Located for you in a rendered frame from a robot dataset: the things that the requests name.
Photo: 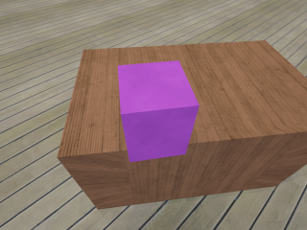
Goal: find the carton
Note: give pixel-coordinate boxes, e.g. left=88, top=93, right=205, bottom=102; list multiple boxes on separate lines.
left=118, top=60, right=200, bottom=162

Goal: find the pedestal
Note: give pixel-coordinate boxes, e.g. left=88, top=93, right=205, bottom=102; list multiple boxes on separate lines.
left=57, top=40, right=307, bottom=210

